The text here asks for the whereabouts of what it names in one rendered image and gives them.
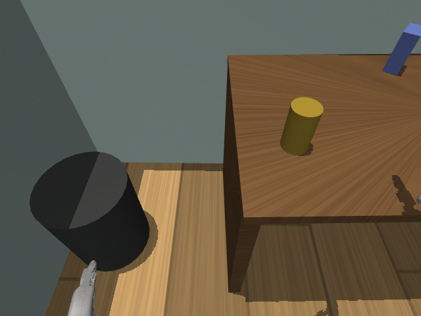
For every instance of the desk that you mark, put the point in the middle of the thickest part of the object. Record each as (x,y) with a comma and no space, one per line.
(363,164)

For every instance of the left robot hand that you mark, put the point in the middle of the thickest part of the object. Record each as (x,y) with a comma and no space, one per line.
(83,297)

